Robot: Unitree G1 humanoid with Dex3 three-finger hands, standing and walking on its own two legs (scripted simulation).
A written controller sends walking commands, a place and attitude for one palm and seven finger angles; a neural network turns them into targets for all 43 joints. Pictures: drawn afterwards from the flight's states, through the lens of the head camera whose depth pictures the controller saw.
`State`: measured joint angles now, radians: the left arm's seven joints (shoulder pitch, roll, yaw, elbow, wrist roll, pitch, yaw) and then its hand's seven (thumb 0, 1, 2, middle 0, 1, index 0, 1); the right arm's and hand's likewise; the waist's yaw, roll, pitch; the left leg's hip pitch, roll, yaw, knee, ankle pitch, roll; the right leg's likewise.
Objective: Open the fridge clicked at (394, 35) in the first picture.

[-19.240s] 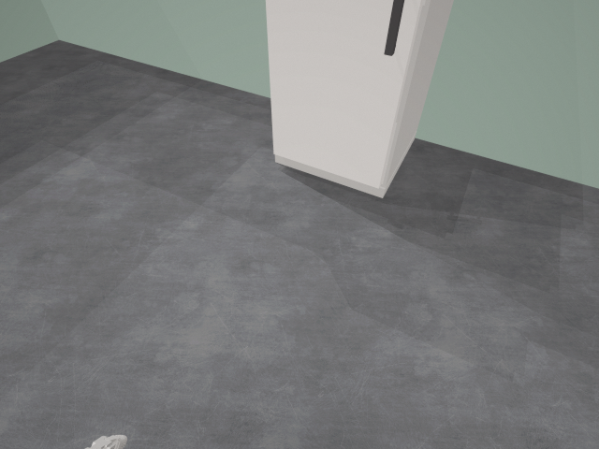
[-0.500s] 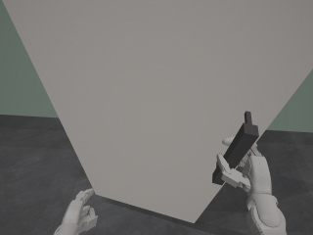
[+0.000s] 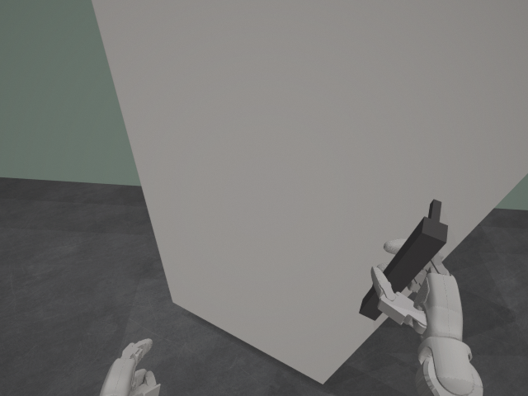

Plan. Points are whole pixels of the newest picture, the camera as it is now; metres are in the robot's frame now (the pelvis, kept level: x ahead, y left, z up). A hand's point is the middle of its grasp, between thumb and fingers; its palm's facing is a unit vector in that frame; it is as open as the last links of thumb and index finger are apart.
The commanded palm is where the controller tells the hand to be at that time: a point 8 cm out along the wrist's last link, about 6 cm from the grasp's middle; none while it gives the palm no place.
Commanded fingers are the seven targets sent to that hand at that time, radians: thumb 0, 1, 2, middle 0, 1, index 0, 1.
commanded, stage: walk backward, drawing the door open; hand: right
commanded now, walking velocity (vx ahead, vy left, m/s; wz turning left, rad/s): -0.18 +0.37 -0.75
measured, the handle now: (398, 264) +0.31 -0.16 +0.08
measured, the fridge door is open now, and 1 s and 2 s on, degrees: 26 49 77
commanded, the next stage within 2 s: stop walking and hold the door back in 1.80 s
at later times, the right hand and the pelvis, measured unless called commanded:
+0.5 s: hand (341, 357) +0.17 -0.06 +0.08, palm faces +0.40 +0.90 -0.18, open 7.1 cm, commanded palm +0.12 -0.09 +0.09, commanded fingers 0.00 -0.90 -0.90 0.45 1.40 0.45 1.40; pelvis -0.02 +0.16 -0.02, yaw -26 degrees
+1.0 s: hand out of the picture +0.12 +0.02 +0.08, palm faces +0.84 +0.49 -0.23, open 6.6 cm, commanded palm +0.06 +0.02 +0.09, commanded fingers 0.00 -0.90 -0.90 0.45 1.40 0.45 1.40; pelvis +0.08 +0.33 -0.01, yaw -53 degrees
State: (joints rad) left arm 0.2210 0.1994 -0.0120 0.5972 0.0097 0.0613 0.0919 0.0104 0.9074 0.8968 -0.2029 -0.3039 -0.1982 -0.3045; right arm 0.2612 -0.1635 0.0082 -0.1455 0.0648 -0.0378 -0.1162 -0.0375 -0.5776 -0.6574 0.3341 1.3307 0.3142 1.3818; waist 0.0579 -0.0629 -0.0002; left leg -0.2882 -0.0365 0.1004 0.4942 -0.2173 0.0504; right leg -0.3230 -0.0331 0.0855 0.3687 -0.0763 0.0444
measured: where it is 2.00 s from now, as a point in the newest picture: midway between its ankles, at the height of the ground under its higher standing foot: (88, 393)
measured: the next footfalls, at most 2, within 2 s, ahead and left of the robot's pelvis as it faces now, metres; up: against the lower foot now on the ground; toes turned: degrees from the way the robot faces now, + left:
right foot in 0.26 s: +0.01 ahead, -0.08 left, +0.00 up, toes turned -13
left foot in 0.48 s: +0.08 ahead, +0.30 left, +0.00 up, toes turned -25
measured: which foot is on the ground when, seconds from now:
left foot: down 0.00-0.24, up 0.26-0.46, down 0.48-0.62, up 0.64-0.84, down 0.86-1.00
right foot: down 0.00-0.06, up 0.08-0.24, down 0.26-0.48, up 0.50-0.62, down 0.64-0.84, up 0.86-1.00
